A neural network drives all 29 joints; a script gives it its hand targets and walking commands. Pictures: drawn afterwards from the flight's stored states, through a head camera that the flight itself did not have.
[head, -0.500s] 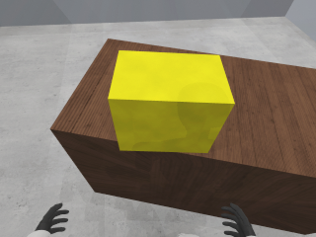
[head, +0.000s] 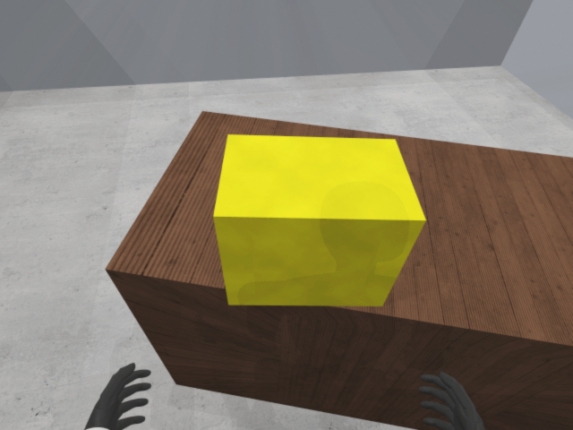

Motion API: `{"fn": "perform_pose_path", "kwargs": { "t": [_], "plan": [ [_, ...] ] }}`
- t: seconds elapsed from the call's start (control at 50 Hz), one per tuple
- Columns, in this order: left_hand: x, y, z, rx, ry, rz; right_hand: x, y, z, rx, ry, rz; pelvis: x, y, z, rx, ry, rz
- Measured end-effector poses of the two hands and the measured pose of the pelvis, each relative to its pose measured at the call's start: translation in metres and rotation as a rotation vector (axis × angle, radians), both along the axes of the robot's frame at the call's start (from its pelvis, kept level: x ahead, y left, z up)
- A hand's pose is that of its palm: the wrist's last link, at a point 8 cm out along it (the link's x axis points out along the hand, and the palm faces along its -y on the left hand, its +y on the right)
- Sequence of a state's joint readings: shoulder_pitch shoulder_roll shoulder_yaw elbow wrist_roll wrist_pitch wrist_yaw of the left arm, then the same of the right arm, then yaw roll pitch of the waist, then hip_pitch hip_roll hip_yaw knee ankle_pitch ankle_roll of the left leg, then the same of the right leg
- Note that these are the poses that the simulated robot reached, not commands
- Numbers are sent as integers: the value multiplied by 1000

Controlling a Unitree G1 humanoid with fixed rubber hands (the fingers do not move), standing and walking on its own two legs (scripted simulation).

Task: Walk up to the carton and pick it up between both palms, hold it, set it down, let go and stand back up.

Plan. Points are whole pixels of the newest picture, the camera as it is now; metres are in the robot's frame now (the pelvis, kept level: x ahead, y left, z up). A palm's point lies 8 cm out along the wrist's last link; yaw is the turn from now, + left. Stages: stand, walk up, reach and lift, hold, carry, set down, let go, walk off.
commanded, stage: reach and lift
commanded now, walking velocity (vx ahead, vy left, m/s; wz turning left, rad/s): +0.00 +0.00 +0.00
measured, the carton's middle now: (309, 224) +0.44 -0.03 +0.03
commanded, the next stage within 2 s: none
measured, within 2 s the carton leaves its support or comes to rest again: neither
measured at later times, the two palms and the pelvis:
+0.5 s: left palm (110, 401) +0.18 +0.23 -0.02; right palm (482, 407) +0.17 -0.25 -0.02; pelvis +0.00 +0.02 +0.00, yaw +0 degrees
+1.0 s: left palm (120, 345) +0.24 +0.23 +0.01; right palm (477, 353) +0.23 -0.25 +0.01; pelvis +0.00 +0.01 +0.00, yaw +1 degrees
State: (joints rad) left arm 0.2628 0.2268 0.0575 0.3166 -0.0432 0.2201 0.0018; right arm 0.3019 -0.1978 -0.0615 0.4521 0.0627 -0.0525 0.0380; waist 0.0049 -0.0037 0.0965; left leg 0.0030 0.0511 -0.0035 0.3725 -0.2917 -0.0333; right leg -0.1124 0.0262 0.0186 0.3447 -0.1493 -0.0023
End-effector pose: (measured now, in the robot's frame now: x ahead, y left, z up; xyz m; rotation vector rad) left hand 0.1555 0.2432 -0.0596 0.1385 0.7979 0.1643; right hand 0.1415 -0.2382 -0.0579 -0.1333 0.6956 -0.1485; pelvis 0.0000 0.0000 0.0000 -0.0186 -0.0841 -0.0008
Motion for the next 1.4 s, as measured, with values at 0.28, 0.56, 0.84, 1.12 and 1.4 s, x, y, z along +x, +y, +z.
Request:
{"fn": "perform_pose_path", "kwargs": {
  "t": [0.28, 0.56, 0.84, 1.12, 1.4],
  "plan": [
    [2, -4, 18, -21, -153, 17, 9, -4, 21, -3, -113, 11, 3, 16, 1, -1, 2, -4],
    [29, -12, 36, -30, -298, 7, 33, -10, 42, 9, -233, 25, 3, 14, 1, 1, 5, -1],
    [58, -13, 59, -44, -466, 0, 66, -7, 63, 41, -370, 33, 2, 12, -1, 4, 24, 8],
    [105, -22, 84, -66, -527, -40, 100, -19, 85, 70, -430, 26, 2, 14, -1, 6, 40, 4],
    [145, -25, 122, -85, -521, -53, 134, -32, 125, 63, -455, 43, -3, 10, 2, 11, 65, -1]
  ]
}}
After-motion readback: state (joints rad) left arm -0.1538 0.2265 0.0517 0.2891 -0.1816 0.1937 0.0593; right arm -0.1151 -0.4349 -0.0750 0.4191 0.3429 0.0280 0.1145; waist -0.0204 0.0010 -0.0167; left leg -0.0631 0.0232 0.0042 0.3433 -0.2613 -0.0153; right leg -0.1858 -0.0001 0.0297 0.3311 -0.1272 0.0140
